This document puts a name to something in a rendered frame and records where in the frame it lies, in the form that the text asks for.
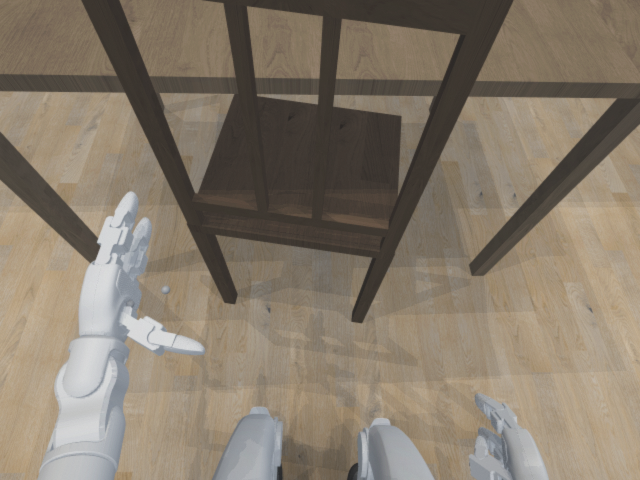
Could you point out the robot thigh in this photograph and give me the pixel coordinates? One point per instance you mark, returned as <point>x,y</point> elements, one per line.
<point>253,450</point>
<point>386,453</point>

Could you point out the robot right hand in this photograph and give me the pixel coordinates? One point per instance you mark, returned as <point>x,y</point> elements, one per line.
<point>516,456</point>

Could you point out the robot left thigh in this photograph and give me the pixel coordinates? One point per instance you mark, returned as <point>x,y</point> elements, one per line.
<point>253,450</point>

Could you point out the robot right thigh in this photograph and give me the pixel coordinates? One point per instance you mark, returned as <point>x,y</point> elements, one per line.
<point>386,453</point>

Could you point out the chair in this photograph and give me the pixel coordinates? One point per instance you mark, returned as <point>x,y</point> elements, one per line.
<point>301,174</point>

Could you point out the robot left hand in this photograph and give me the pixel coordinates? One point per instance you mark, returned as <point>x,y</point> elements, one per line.
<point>111,280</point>

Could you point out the table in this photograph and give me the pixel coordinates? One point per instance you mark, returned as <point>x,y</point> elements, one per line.
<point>544,48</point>

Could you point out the left robot forearm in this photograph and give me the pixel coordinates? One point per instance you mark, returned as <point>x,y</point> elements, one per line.
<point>90,388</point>

